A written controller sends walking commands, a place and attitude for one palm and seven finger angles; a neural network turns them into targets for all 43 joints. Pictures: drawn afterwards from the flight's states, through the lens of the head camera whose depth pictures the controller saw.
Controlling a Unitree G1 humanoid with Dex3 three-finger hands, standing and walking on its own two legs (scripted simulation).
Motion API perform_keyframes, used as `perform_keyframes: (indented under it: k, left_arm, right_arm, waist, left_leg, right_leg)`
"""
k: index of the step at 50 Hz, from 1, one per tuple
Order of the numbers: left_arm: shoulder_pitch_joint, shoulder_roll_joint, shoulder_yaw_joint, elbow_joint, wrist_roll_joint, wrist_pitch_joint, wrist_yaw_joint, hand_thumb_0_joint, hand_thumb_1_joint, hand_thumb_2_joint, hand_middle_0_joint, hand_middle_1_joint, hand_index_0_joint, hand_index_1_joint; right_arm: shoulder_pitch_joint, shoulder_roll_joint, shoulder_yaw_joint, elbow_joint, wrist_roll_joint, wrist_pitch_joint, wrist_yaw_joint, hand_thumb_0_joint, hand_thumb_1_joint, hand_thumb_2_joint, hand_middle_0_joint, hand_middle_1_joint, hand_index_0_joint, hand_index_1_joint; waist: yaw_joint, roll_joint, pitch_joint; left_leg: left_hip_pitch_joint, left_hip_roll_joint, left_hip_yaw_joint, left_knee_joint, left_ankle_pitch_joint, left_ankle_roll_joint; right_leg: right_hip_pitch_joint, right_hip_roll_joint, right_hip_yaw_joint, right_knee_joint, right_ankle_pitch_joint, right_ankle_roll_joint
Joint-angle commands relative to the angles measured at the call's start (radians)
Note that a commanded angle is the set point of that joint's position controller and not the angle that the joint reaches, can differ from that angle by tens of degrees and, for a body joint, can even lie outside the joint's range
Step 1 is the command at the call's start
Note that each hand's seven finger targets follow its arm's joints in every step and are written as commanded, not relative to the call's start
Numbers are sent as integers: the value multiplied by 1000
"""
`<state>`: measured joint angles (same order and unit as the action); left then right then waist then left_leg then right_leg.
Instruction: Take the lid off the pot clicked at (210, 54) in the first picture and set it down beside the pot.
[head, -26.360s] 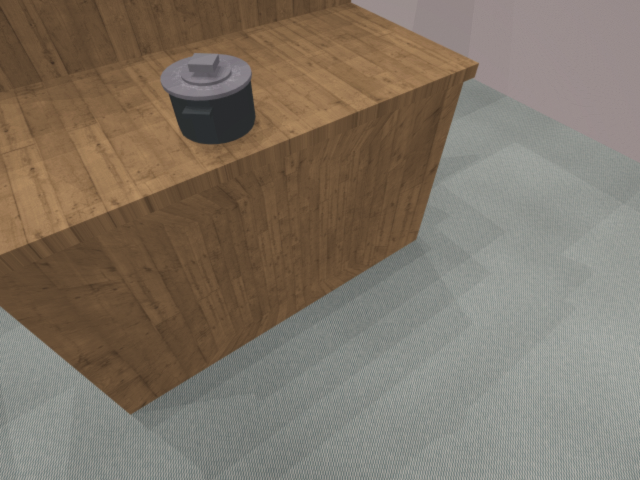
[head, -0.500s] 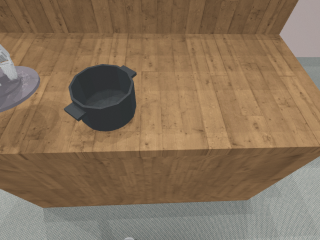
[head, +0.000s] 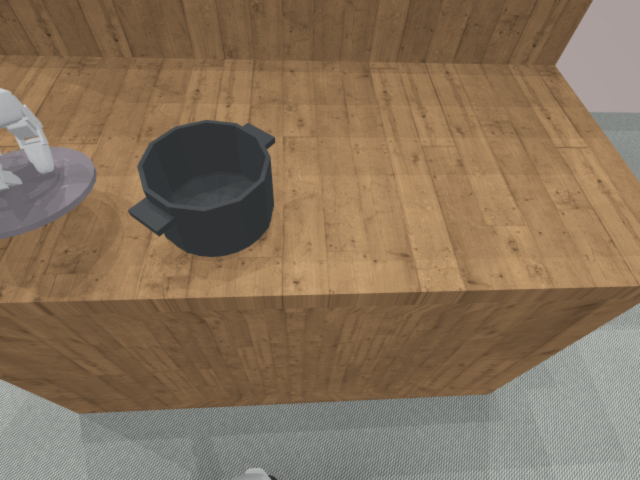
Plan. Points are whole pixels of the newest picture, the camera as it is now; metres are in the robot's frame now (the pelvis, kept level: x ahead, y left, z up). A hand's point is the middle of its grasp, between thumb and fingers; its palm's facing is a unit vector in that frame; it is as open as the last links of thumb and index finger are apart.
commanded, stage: lower the lid onto the table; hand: left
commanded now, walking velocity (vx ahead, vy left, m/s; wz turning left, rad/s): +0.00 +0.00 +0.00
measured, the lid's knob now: (6, 171) +0.46 +0.37 +0.12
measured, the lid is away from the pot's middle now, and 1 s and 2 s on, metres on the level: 0.23 0.26 0.26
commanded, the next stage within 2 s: open the fingers wide in 1.76 s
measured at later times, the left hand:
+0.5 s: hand out of the picture +0.43 +0.37 +0.11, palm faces -0.48 -0.22 -0.85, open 6.5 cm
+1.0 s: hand (4, 204) +0.43 +0.38 +0.09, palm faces -0.50 -0.21 -0.84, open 6.4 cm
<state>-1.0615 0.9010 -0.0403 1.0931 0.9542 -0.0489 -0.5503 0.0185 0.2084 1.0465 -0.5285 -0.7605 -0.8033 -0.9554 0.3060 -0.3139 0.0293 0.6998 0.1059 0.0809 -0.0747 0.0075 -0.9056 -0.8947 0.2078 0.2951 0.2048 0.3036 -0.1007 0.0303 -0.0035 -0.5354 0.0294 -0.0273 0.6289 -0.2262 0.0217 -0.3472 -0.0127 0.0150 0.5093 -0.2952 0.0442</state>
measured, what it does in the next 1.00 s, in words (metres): stands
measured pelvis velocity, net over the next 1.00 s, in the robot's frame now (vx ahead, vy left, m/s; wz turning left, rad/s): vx -0.01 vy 0.01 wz -0.03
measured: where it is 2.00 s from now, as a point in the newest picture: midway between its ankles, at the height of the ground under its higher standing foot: outside the picture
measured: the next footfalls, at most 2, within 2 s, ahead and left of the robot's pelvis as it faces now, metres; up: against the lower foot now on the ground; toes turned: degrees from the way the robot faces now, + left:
none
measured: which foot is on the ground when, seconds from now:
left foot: down 0.00-1.00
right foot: down 0.00-1.00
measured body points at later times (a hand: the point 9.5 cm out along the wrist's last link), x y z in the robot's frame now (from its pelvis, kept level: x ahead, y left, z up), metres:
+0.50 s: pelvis +0.00 +0.00 -0.01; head +0.07 +0.02 +0.44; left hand +0.45 +0.37 +0.16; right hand +0.02 -0.29 -0.12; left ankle +0.05 +0.10 -0.73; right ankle -0.03 -0.17 -0.73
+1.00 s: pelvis -0.01 +0.01 -0.02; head +0.08 +0.04 +0.42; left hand +0.45 +0.38 +0.14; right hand +0.01 -0.28 -0.12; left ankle +0.05 +0.10 -0.73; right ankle -0.03 -0.17 -0.73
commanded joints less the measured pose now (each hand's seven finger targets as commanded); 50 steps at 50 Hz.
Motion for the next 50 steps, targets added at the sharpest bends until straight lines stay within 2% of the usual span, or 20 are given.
perform_keyframes:
  k: [1,6,8,12,16,17,19,22,25,27,30,32,33,37,38,39,41,45,48,50]
  left_arm:
    - [-545,381,100,-239,8,-7,70,0,495,1186,-727,-897,-861,-997]
    - [-524,385,89,-176,5,-3,71,0,495,1186,-727,-897,-861,-997]
    - [-537,399,93,-208,7,-12,76,0,495,1186,-727,-897,-861,-997]
    - [-529,436,129,-256,3,-31,80,0,495,1186,-727,-897,-861,-997]
    - [-494,402,96,-155,-1,-16,78,0,495,1186,-727,-897,-861,-997]
    - [-491,389,84,-183,-6,-26,74,0,495,1186,-727,-897,-861,-997]
    - [-503,450,129,-192,10,-27,87,0,495,1186,-727,-897,-861,-997]
    - [-484,410,106,-206,-6,-36,81,0,495,1186,-727,-897,-861,-997]
    - [-484,422,108,-159,-6,-28,83,0,495,1186,-727,-897,-861,-997]
    - [-499,407,93,-217,-7,-40,85,0,495,1186,-727,-897,-861,-997]
    - [-474,432,112,-153,2,-37,93,0,495,1186,-727,-897,-861,-997]
    - [-488,404,87,-195,-7,-48,89,0,495,1186,-727,-897,-861,-997]
    - [-500,442,118,-206,-1,-48,98,0,495,1186,-727,-897,-861,-997]
    - [-467,420,106,-186,-8,-60,95,0,495,1186,-727,-897,-861,-997]
    - [-493,463,140,-205,1,-57,104,0,495,1186,-727,-897,-861,-997]
    - [-479,427,113,-170,5,-56,103,0,495,1186,-727,-897,-861,-997]
    - [-421,426,120,-92,2,-52,101,0,495,1186,-727,-897,-861,-997]
    - [-447,366,60,-92,2,-49,100,0,495,1186,-727,-897,-861,-997]
    - [-448,418,103,-99,13,-59,110,0,495,1186,-727,-897,-861,-997]
    - [-416,369,68,-44,6,-55,103,0,495,1186,-727,-897,-861,-997]
  right_arm:
    - [69,-188,-65,-76,-5,-26,-14,0,-900,-900,200,300,200,300]
    - [76,-194,-61,-70,0,-19,-16,0,-900,-900,200,300,200,300]
    - [82,-196,-61,-68,-2,-23,-20,0,-900,-900,200,300,200,300]
    - [82,-191,-58,-75,-4,-33,-30,0,-900,-900,200,300,200,300]
    - [94,-198,-59,-59,2,-26,-28,0,-900,-900,200,300,200,300]
    - [86,-196,-55,-64,1,-33,-31,0,-900,-900,200,300,200,300]
    - [105,-198,-58,-58,-2,-29,-34,0,-900,-900,200,300,200,300]
    - [97,-193,-55,-61,-1,-40,-41,0,-900,-900,200,300,200,300]
    - [108,-202,-56,-46,1,-34,-42,0,-900,-900,200,300,200,300]
    - [95,-197,-52,-57,-1,-42,-47,0,-900,-900,200,300,200,300]
    - [113,-201,-53,-49,0,-38,-50,0,-900,-900,200,300,200,300]
    - [102,-199,-49,-53,1,-47,-56,0,-900,-900,200,300,200,300]
    - [119,-204,-53,-46,-4,-45,-55,0,-900,-900,200,300,200,300]
    - [110,-199,-48,-52,0,-54,-62,0,-900,-900,200,300,200,300]
    - [122,-205,-54,-45,-5,-49,-61,0,-900,-900,200,300,200,300]
    - [125,-200,-53,-46,-4,-50,-61,0,-900,-900,200,300,200,300]
    - [127,-206,-52,-42,-1,-44,-59,0,-900,-900,200,300,200,300]
    - [125,-206,-51,-39,2,-38,-57,0,-900,-900,200,300,200,300]
    - [130,-206,-52,-43,-3,-35,-61,0,-900,-900,200,300,200,300]
    - [128,-206,-50,-44,3,-32,-60,0,-900,-900,200,300,200,300]
  waist:
    - [-2,177,-446]
    - [-13,147,-393]
    - [-10,193,-431]
    - [0,205,-495]
    - [-21,173,-407]
    - [-12,194,-424]
    - [-12,205,-459]
    - [-10,202,-475]
    - [-22,186,-428]
    - [-12,253,-462]
    - [-21,197,-442]
    - [-17,233,-463]
    - [-16,243,-485]
    - [-14,222,-480]
    - [-14,241,-509]
    - [-21,248,-484]
    - [-26,155,-424]
    - [-34,207,-404]
    - [-28,199,-462]
    - [-41,146,-394]
  left_leg:
    - [460,-42,15,-48,231,54]
    - [396,-44,28,-48,150,54]
    - [429,-40,29,-34,187,56]
    - [458,-34,26,-15,286,58]
    - [390,-41,35,-11,181,55]
    - [405,-35,35,-10,213,56]
    - [416,-36,32,7,222,56]
    - [438,-29,30,17,296,58]
    - [384,-32,34,17,204,54]
    - [425,-25,28,22,255,50]
    - [375,-32,29,32,191,52]
    - [405,-22,25,32,234,50]
    - [425,-21,20,43,246,49]
    - [403,-20,23,50,251,50]
    - [418,-17,15,57,251,46]
    - [410,-23,13,59,244,46]
    - [341,-25,18,57,172,48]
    - [340,-17,10,49,125,41]
    - [350,-19,10,73,170,44]
    - [291,-21,10,63,89,44]
  right_leg:
    - [-87,89,-100,-46,198,-71]
    - [-109,89,-98,-43,167,-69]
    - [-114,90,-93,-34,179,-71]
    - [-96,89,-93,-20,227,-70]
    - [-147,92,-93,-20,180,-67]
    - [-146,92,-95,-14,189,-70]
    - [-142,93,-90,-4,194,-67]
    - [-151,94,-94,4,220,-67]
    - [-173,93,-91,5,188,-63]
    - [-191,93,-96,16,179,-70]
    - [-193,95,-90,19,168,-64]
    - [-210,95,-95,30,172,-69]
    - [-215,95,-92,33,170,-65]
    - [-219,96,-92,45,178,-66]
    - [-227,93,-89,47,167,-62]
    - [-245,96,-93,47,162,-65]
    - [-248,98,-92,47,149,-61]
    - [-299,95,-91,54,108,-66]
    - [-286,99,-88,71,123,-63]
    - [-304,97,-89,68,98,-62]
